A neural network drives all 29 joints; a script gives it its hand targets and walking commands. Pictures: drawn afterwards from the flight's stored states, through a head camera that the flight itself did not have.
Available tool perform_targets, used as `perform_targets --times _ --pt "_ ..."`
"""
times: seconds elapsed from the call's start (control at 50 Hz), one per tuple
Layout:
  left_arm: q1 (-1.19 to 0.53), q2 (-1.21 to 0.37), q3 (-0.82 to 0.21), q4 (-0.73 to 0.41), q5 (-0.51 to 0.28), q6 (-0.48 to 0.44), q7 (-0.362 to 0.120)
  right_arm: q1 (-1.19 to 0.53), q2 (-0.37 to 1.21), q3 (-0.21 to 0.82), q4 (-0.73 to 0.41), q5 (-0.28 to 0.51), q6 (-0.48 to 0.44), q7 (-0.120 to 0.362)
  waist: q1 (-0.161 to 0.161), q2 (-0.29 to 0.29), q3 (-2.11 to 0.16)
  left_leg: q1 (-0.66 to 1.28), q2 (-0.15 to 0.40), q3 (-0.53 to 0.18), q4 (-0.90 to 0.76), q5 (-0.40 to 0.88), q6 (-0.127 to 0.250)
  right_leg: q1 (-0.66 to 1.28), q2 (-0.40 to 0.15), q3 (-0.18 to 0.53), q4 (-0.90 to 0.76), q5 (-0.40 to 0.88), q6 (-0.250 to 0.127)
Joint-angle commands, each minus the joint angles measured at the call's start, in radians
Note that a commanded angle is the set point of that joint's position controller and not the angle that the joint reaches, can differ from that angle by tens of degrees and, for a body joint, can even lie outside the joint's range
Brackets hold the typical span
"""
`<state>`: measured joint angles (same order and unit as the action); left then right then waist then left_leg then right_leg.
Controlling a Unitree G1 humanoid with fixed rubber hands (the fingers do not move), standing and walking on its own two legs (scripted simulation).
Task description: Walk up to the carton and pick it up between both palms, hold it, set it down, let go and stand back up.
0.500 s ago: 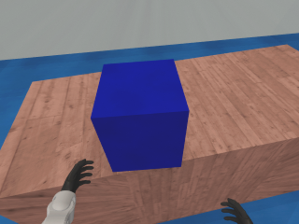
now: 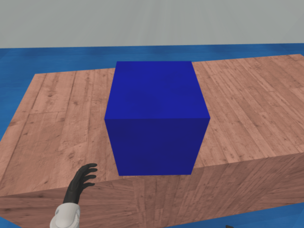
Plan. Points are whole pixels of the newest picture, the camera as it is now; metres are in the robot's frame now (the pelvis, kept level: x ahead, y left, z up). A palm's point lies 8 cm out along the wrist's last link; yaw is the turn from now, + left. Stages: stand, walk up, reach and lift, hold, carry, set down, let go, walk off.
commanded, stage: stand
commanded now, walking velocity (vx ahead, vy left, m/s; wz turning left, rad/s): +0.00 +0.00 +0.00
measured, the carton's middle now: (154, 119) +0.41 +0.01 +0.06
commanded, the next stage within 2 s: none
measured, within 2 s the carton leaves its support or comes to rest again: neither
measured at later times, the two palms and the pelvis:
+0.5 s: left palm (75, 195) +0.21 +0.21 +0.00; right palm out of the picture +0.08 -0.23 -0.13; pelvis +0.00 -0.01 +0.00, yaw +1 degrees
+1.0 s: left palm (76, 196) +0.21 +0.21 +0.00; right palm out of the picture +0.09 -0.24 -0.12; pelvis +0.00 -0.02 +0.00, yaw +2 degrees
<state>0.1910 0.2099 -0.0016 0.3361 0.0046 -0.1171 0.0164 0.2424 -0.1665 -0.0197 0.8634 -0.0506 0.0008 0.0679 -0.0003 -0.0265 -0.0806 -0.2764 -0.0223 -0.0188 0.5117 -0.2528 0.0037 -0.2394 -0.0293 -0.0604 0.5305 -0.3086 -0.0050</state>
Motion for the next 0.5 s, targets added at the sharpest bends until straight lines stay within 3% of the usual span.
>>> perform_targets --times 0.0,0.02,0.04,0.06,0.08,0.1,0.12,0.16,0.2,0.24,0.26,0.3,0.32,0.34,0.38,0.42,0.44,0.48 --pt "0.13 0.102 0.036 0.079 0.023 0.075 0.007 -0.021 -0.148 -0.047 -0.084 0.011 -0.026 -0.013 0.016 0.015 0.066 -0.02 0.086 -0.117 -0.096 0.182 0.005 -0.012 -0.063 0.101 -0.13 0.06 -0.03" --pt "0.129 0.109 0.044 0.077 0.025 0.076 0.003 -0.018 -0.151 -0.047 -0.078 0.009 -0.026 -0.01 0.015 0.016 0.076 -0.026 0.082 -0.108 -0.087 0.176 0.003 -0.025 -0.07 0.107 -0.13 0.052 -0.027" --pt "0.12 0.106 0.042 0.078 0.02 0.08 0.004 -0.032 -0.149 -0.047 -0.085 0.007 -0.023 -0.006 0.017 -0.035 0.096 -0.027 0.081 -0.121 -0.098 0.153 0.002 -0.045 -0.071 0.111 -0.139 0.034 -0.03" --pt "0.104 0.092 0.042 0.074 0.022 0.078 0.005 -0.035 -0.139 -0.05 -0.085 0.011 -0.025 -0.011 0.007 -0.038 0.11 -0.028 0.087 -0.122 -0.102 0.168 0.005 -0.049 -0.072 0.112 -0.14 0.044 -0.03" --pt "0.111 0.071 0.038 0.08 0.021 0.075 0.003 -0.042 -0.13 -0.04 -0.085 0.012 -0.025 -0.01 0.016 0.005 0.079 -0.051 0.093 -0.12 -0.096 0.172 0.007 0.008 -0.062 0.096 -0.126 0.08 -0.028" --pt "0.133 0.076 0.04 0.083 0.02 0.076 0.0 -0.053 -0.132 -0.044 -0.098 0.012 -0.022 -0.006 0.02 -0.052 0.117 -0.09 0.081 -0.122 -0.1 0.154 0.004 -0.001 -0.067 0.098 -0.129 0.07 -0.028" --pt "0.122 0.09 0.043 0.081 0.025 0.077 0.005 -0.039 -0.13 -0.046 -0.087 0.01 -0.021 -0.011 0.021 -0.014 0.084 -0.054 0.074 -0.102 -0.085 0.153 0.002 -0.014 -0.076 0.104 -0.139 0.065 -0.031" --pt "0.132 0.086 0.044 0.08 0.022 0.075 0.003 -0.048 -0.133 -0.054 -0.08 0.011 -0.021 -0.011 0.019 -0.029 0.109 -0.038 0.073 -0.103 -0.082 0.169 -0.004 -0.041 -0.063 0.097 -0.139 0.073 -0.026" --pt "0.105 0.087 0.043 0.069 0.021 0.079 0.007 -0.031 -0.135 -0.047 -0.087 0.011 -0.018 -0.006 0.004 -0.066 0.103 -0.041 0.065 -0.09 -0.07 0.17 -0.011 -0.041 -0.084 0.103 -0.158 0.075 -0.024" --pt "0.071 0.097 0.053 0.06 0.026 0.076 0.006 -0.046 -0.111 -0.046 -0.089 0.015 -0.012 -0.006 0.005 -0.04 0.088 -0.026 0.063 -0.076 -0.058 0.159 -0.016 -0.061 -0.086 0.111 -0.177 0.025 -0.039" --pt "0.103 0.095 0.048 0.074 0.02 0.078 0.003 -0.046 -0.1 -0.042 -0.092 0.012 -0.01 -0.007 0.009 -0.082 0.116 -0.023 0.053 -0.073 -0.055 0.147 -0.02 -0.092 -0.085 0.11 -0.185 0.022 -0.032" --pt "0.088 0.084 0.051 0.062 0.022 0.079 0.011 -0.029 -0.109 -0.046 -0.089 0.009 -0.009 -0.008 0.003 -0.075 0.095 -0.024 0.06 -0.069 -0.039 0.173 -0.018 -0.058 -0.088 0.103 -0.157 0.122 -0.032" --pt "0.076 0.091 0.055 0.059 0.021 0.081 0.017 -0.023 -0.091 -0.044 -0.091 0.013 -0.011 -0.006 -0.005 -0.097 0.084 -0.043 0.049 -0.062 -0.036 0.164 -0.016 -0.033 -0.093 0.094 -0.16 0.151 -0.033" --pt "0.066 0.067 0.048 0.054 0.02 0.081 0.016 -0.037 -0.118 -0.055 -0.085 0.007 -0.012 -0.007 -0.003 -0.052 0.07 -0.024 0.057 -0.062 -0.031 0.194 -0.014 -0.015 -0.089 0.089 -0.142 0.198 -0.04" --pt "0.097 0.068 0.05 0.061 0.02 0.08 0.021 -0.024 -0.116 -0.047 -0.091 0.008 -0.014 -0.014 0.007 -0.08 -0.028 0.004 0.075 -0.068 -0.028 0.249 -0.013 0.047 -0.081 0.061 -0.094 0.256 -0.037" --pt "0.088 0.051 0.047 0.055 0.016 0.087 0.019 -0.057 -0.118 -0.049 -0.099 0.009 -0.012 -0.012 0.023 -0.093 0.002 0.0 0.074 -0.078 -0.027 0.247 -0.011 0.026 -0.066 0.056 -0.09 0.246 -0.028" --pt "0.107 0.062 0.046 0.058 0.015 0.089 0.019 -0.035 -0.107 -0.046 -0.095 0.012 -0.011 -0.015 0.011 -0.064 -0.002 0.008 0.078 -0.084 -0.037 0.26 -0.008 0.028 -0.073 0.065 -0.091 0.234 -0.035" --pt "0.097 0.067 0.048 0.058 0.019 0.097 0.011 -0.07 -0.12 -0.053 -0.099 0.011 -0.005 -0.006 0.021 -0.037 0.05 -0.009 0.06 -0.069 -0.033 0.227 -0.017 0.006 -0.07 0.063 -0.104 0.169 -0.036"
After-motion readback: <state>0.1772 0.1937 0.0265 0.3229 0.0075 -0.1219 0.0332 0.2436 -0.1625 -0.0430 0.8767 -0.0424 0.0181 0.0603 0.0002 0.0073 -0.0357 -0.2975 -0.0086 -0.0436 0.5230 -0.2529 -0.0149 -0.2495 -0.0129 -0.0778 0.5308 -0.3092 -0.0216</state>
